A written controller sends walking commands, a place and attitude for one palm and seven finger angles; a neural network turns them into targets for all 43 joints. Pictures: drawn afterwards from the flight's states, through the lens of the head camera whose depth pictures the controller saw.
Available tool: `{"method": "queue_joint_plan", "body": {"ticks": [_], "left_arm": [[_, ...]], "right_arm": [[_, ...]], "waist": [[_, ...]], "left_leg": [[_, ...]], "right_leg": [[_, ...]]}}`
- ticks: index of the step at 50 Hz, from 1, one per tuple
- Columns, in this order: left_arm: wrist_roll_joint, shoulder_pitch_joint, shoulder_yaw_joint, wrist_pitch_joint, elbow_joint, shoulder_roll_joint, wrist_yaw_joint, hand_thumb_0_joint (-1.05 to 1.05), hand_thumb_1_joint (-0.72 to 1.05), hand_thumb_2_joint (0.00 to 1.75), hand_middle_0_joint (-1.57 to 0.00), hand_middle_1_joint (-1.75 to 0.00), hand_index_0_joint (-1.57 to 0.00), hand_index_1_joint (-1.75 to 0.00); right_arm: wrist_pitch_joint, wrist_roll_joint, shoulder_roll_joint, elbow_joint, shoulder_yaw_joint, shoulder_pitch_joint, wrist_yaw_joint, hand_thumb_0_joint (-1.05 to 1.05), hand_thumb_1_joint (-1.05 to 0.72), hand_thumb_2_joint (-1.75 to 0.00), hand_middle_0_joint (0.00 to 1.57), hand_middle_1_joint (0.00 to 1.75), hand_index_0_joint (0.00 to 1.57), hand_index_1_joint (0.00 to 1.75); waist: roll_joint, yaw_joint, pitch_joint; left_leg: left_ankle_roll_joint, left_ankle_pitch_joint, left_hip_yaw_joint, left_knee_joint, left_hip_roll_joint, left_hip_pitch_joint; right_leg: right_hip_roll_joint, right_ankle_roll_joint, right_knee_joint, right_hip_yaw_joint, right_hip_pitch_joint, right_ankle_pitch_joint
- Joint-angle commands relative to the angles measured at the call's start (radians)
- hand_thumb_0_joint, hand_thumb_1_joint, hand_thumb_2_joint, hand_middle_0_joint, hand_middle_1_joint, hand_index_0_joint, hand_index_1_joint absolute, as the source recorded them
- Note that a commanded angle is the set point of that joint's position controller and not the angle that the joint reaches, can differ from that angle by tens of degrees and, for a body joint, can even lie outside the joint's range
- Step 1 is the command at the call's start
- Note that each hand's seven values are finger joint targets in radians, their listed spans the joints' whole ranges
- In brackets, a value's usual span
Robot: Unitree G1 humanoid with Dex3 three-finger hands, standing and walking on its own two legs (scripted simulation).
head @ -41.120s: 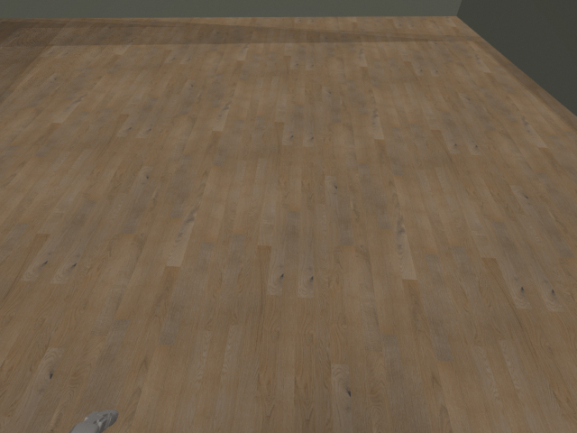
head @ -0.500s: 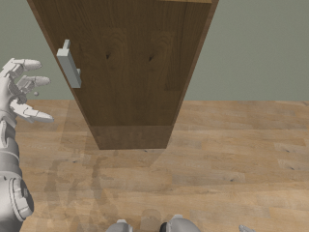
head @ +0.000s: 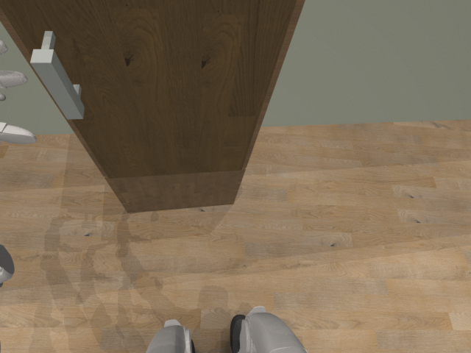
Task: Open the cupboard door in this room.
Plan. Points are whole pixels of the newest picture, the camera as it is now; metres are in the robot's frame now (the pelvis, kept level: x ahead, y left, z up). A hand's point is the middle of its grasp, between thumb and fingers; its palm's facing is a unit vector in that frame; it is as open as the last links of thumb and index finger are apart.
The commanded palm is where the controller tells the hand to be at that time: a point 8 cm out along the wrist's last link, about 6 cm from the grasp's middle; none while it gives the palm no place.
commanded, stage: move the hooked fingers beside the handle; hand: left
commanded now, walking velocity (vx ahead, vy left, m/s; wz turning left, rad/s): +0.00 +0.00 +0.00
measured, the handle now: (62, 77) +0.54 +0.24 +0.08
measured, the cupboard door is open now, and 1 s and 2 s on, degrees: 0 0 0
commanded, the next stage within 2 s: slide the fingers in behind the handle in 1.22 s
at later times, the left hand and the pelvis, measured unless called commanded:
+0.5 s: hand out of the picture +0.49 +0.32 +0.09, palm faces +0.06 -1.00 -0.01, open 14.0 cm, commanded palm +0.46 +0.35 +0.08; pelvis +0.02 +0.01 +0.00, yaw -1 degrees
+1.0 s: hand (13, 97) +0.49 +0.29 +0.09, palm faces +0.06 -1.00 -0.03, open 14.0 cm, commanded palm +0.47 +0.34 +0.08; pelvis +0.00 +0.00 +0.00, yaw +0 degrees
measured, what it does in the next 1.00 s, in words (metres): stands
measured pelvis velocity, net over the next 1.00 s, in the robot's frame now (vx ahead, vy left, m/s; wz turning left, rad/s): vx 0.00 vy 0.00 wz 0.00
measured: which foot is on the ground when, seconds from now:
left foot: down 0.00-1.00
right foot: down 0.00-1.00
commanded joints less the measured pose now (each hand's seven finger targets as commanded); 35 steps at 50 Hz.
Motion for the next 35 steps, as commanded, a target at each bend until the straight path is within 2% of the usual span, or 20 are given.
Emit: {"method": "queue_joint_plan", "body": {"ticks": [1, 3, 5, 7, 8, 10, 14, 15, 17, 18, 20, 22, 23, 25, 26, 27, 28, 30, 33, 35], "left_arm": [[-0.025, -0.425, 0.018, -0.042, -0.178, 0.318, -0.017, 0.0, -0.5, 0.3, -0.3, -1.2, -0.3, -1.2], [-0.022, -0.4, 0.024, -0.03, -0.159, 0.327, -0.016, 0.0, -0.5, 0.3, -0.3, -1.2, -0.3, -1.2], [-0.016, -0.39, 0.032, -0.031, -0.18, 0.338, -0.017, 0.0, -0.5, 0.3, -0.3, -1.2, -0.3, -1.2], [-0.006, -0.345, 0.063, -0.032, -0.201, 0.372, -0.011, 0.0, -0.5, 0.3, -0.3, -1.2, -0.3, -1.2], [-0.012, -0.35, 0.062, -0.037, -0.234, 0.361, -0.008, 0.0, -0.5, 0.3, -0.3, -1.2, -0.3, -1.2], [-0.019, -0.34, 0.091, -0.047, -0.282, 0.383, -0.005, 0.0, -0.5, 0.3, -0.3, -1.2, -0.3, -1.2], [-0.038, -0.261, 0.158, -0.049, -0.317, 0.423, 0.005, 0.0, -0.5, 0.3, -0.3, -1.2, -0.3, -1.2], [-0.036, -0.272, 0.133, -0.045, -0.314, 0.393, 0.004, 0.0, -0.5, 0.3, -0.3, -1.2, -0.3, -1.2], [-0.034, -0.255, 0.116, -0.042, -0.305, 0.366, 0.002, 0.0, -0.5, 0.3, -0.3, -1.2, -0.3, -1.2], [-0.032, -0.235, 0.116, -0.043, -0.326, 0.364, 0.0, 0.0, -0.5, 0.3, -0.3, -1.2, -0.3, -1.2], [-0.043, -0.231, 0.076, -0.046, -0.367, 0.306, -0.01, 0.0, -0.5, 0.3, -0.3, -1.2, -0.3, -1.2], [-0.061, -0.215, 0.042, -0.038, -0.32, 0.246, -0.023, 0.0, -0.5, 0.3, -0.3, -1.2, -0.3, -1.2], [-0.068, -0.201, 0.054, -0.035, -0.312, 0.254, -0.026, 0.0, -0.5, 0.3, -0.3, -1.2, -0.3, -1.2], [-0.084, -0.213, 0.029, -0.031, -0.312, 0.218, -0.039, 0.0, -0.5, 0.3, -0.3, -1.2, -0.3, -1.2], [-0.084, -0.224, 0.012, -0.029, -0.293, 0.195, -0.041, 0.0, -0.5, 0.3, -0.3, -1.2, -0.3, -1.2], [-0.082, -0.238, 0.004, -0.03, -0.289, 0.19, -0.038, 0.0, -0.5, 0.3, -0.3, -1.2, -0.3, -1.2], [-0.073, -0.236, 0.02, -0.033, -0.294, 0.215, -0.03, 0.0, -0.5, 0.3, -0.3, -1.2, -0.3, -1.2], [-0.066, -0.264, 0.015, -0.052, -0.35, 0.216, -0.015, 0.0, -0.5, 0.3, -0.3, -1.2, -0.3, -1.2], [-0.057, -0.294, -0.004, -0.073, -0.352, 0.186, 0.017, 0.0, -0.5, 0.3, -0.3, -1.2, -0.3, -1.2], [-0.052, -0.345, 0.009, -0.082, -0.353, 0.208, 0.035, 0.0, -0.5, 0.3, -0.3, -1.2, -0.3, -1.2]], "right_arm": [[-0.006, -0.005, -0.205, -0.038, -0.071, 0.171, -0.019, 0.0, -0.9, -0.9, 0.2, 0.3, 0.2, 0.3], [-0.001, -0.005, -0.205, -0.041, -0.07, 0.18, -0.017, 0.0, -0.9, -0.9, 0.2, 0.3, 0.2, 0.3], [0.005, -0.01, -0.205, -0.048, -0.07, 0.19, -0.013, 0.0, -0.9, -0.9, 0.2, 0.3, 0.2, 0.3], [0.012, -0.014, -0.205, -0.056, -0.076, 0.195, -0.007, 0.0, -0.9, -0.9, 0.2, 0.3, 0.2, 0.3], [0.015, -0.014, -0.201, -0.059, -0.078, 0.195, -0.003, 0.0, -0.9, -0.9, 0.2, 0.3, 0.2, 0.3], [0.019, -0.017, -0.203, -0.068, -0.083, 0.201, 0.004, 0.0, -0.9, -0.9, 0.2, 0.3, 0.2, 0.3], [0.011, -0.018, -0.204, -0.081, -0.098, 0.193, 0.012, 0.0, -0.9, -0.9, 0.2, 0.3, 0.2, 0.3], [0.014, -0.015, -0.198, -0.078, -0.092, 0.193, 0.015, 0.0, -0.9, -0.9, 0.2, 0.3, 0.2, 0.3], [0.018, -0.014, -0.194, -0.076, -0.092, 0.186, 0.019, 0.0, -0.9, -0.9, 0.2, 0.3, 0.2, 0.3], [0.021, -0.013, -0.194, -0.08, -0.094, 0.186, 0.021, 0.0, -0.9, -0.9, 0.2, 0.3, 0.2, 0.3], [0.028, -0.011, -0.189, -0.076, -0.094, 0.185, 0.023, 0.0, -0.9, -0.9, 0.2, 0.3, 0.2, 0.3], [0.032, -0.01, -0.189, -0.067, -0.094, 0.183, 0.026, 0.0, -0.9, -0.9, 0.2, 0.3, 0.2, 0.3], [0.032, -0.009, -0.191, -0.068, -0.097, 0.18, 0.023, 0.0, -0.9, -0.9, 0.2, 0.3, 0.2, 0.3], [0.034, -0.006, -0.191, -0.071, -0.094, 0.175, 0.02, 0.0, -0.9, -0.9, 0.2, 0.3, 0.2, 0.3], [0.035, -0.007, -0.187, -0.067, -0.092, 0.168, 0.02, 0.0, -0.9, -0.9, 0.2, 0.3, 0.2, 0.3], [0.035, -0.007, -0.188, -0.063, -0.093, 0.166, 0.02, 0.0, -0.9, -0.9, 0.2, 0.3, 0.2, 0.3], [0.034, -0.009, -0.19, -0.065, -0.094, 0.165, 0.018, 0.0, -0.9, -0.9, 0.2, 0.3, 0.2, 0.3], [0.036, -0.011, -0.186, -0.067, -0.095, 0.162, 0.018, 0.0, -0.9, -0.9, 0.2, 0.3, 0.2, 0.3], [0.033, -0.012, -0.179, -0.064, -0.093, 0.147, 0.02, 0.0, -0.9, -0.9, 0.2, 0.3, 0.2, 0.3], [0.031, -0.013, -0.181, -0.058, -0.092, 0.147, 0.015, 0.0, -0.9, -0.9, 0.2, 0.3, 0.2, 0.3]], "waist": [[0.203, -0.012, -0.446], [0.176, -0.011, -0.45], [0.224, 0.004, -0.481], [0.238, 0.024, -0.521], [0.25, 0.021, -0.534], [0.266, 0.034, -0.581], [0.233, 0.054, -0.577], [0.239, 0.041, -0.552], [0.233, 0.039, -0.501], [0.268, 0.049, -0.509], [0.317, 0.043, -0.53], [0.229, 0.023, -0.464], [0.203, 0.027, -0.459], [0.204, 0.027, -0.465], [0.213, 0.021, -0.438], [0.193, 0.015, -0.425], [0.202, 0.025, -0.425], [0.269, 0.034, -0.468], [0.244, 0.026, -0.448], [0.255, 0.023, -0.463]], "left_leg": [[-0.032, 0.472, -0.11, -0.099, 0.005, 0.273], [-0.025, 0.456, -0.103, -0.092, 0.003, 0.235], [-0.036, 0.515, -0.107, -0.091, 0.006, 0.275], [-0.04, 0.575, -0.108, -0.081, 0.008, 0.29], [-0.04, 0.592, -0.104, -0.078, 0.01, 0.306], [-0.048, 0.669, -0.109, -0.073, 0.015, 0.344], [-0.041, 0.693, -0.104, -0.075, 0.014, 0.322], [-0.038, 0.691, -0.1, -0.079, 0.015, 0.33], [-0.034, 0.666, -0.096, -0.085, 0.014, 0.32], [-0.041, 0.696, -0.1, -0.09, 0.015, 0.351], [-0.061, 0.808, -0.111, -0.082, 0.026, 0.455], [-0.052, 0.743, -0.11, -0.086, 0.027, 0.415], [-0.046, 0.716, -0.109, -0.091, 0.023, 0.389], [-0.049, 0.728, -0.111, -0.094, 0.021, 0.402], [-0.051, 0.708, -0.111, -0.096, 0.019, 0.391], [-0.048, 0.673, -0.11, -0.097, 0.018, 0.38], [-0.053, 0.676, -0.117, -0.099, 0.017, 0.376], [-0.073, 0.746, -0.127, -0.096, 0.021, 0.448], [-0.075, 0.693, -0.132, -0.095, 0.021, 0.434], [-0.08, 0.689, -0.14, -0.095, 0.02, 0.441]], "right_leg": [[0.02, 0.005, -0.041, 0.076, 0.186, 0.229], [0.02, 0.008, -0.039, 0.079, 0.206, 0.237], [0.022, 0.003, -0.028, 0.073, 0.199, 0.258], [0.023, 0.001, -0.019, 0.073, 0.22, 0.293], [0.023, 0.004, -0.021, 0.074, 0.219, 0.306], [0.029, 0.001, -0.014, 0.071, 0.236, 0.342], [0.035, -0.005, -0.017, 0.074, 0.297, 0.394], [0.036, 0.001, -0.024, 0.072, 0.278, 0.388], [0.036, 0.004, -0.034, 0.07, 0.264, 0.369], [0.036, 0.003, -0.035, 0.066, 0.252, 0.362], [0.042, 0.0, -0.038, 0.055, 0.192, 0.359], [0.045, 0.005, -0.051, 0.052, 0.18, 0.332], [0.043, 0.005, -0.052, 0.053, 0.204, 0.334], [0.042, 0.003, -0.049, 0.052, 0.201, 0.341], [0.04, 0.003, -0.05, 0.049, 0.185, 0.326], [0.039, 0.004, -0.051, 0.05, 0.178, 0.31], [0.038, 0.001, -0.046, 0.048, 0.177, 0.3], [0.038, -0.004, -0.038, 0.045, 0.154, 0.297], [0.037, -0.001, -0.039, 0.044, 0.136, 0.255], [0.035, -0.004, -0.031, 0.043, 0.138, 0.252]]}}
